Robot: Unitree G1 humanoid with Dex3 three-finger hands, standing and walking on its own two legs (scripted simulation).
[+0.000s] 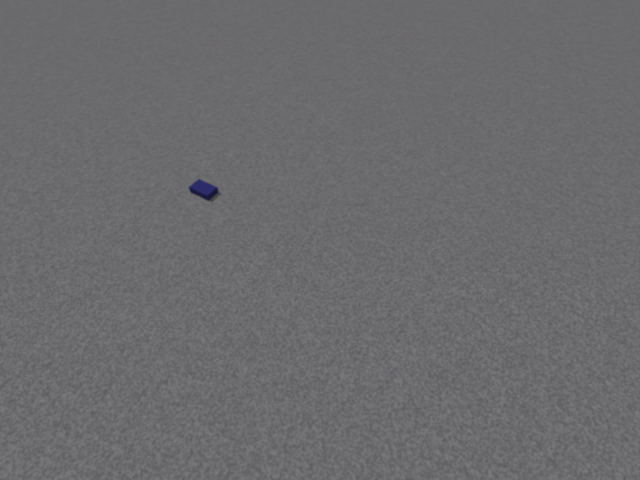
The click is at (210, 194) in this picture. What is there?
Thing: flat box
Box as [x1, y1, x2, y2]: [189, 179, 217, 200]
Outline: 198,179 189,187 190,191 208,200 217,192 217,188
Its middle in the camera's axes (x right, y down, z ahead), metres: -0.53 -0.23 +1.86
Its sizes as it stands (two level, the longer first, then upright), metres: 0.114 0.068 0.031
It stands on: the floor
